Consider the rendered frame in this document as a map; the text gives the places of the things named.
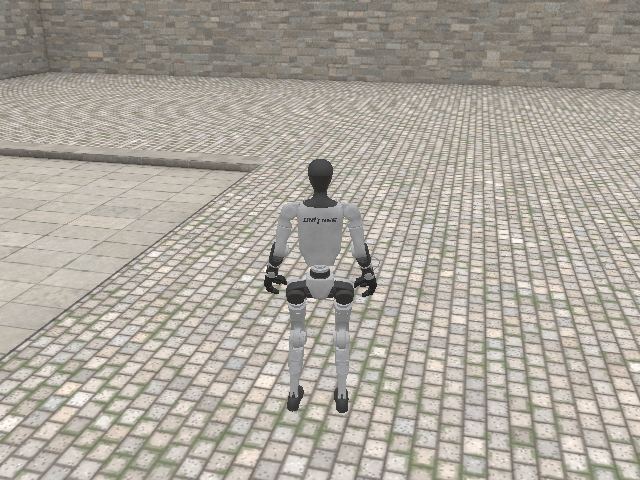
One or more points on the right robot hand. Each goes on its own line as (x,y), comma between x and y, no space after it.
(363,283)

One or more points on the robot left shin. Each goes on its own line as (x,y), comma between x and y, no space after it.
(295,363)

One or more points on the robot right upper arm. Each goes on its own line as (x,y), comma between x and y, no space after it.
(352,213)

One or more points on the right robot forearm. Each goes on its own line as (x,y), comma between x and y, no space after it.
(366,265)

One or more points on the robot shin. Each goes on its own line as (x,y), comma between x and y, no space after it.
(342,358)
(295,363)

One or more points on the left robot hand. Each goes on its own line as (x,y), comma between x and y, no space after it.
(278,280)

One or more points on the robot left upper arm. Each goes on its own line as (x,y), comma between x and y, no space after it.
(288,212)

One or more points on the robot right shin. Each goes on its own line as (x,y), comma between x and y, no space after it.
(342,358)

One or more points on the left robot forearm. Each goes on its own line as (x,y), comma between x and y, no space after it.
(274,264)

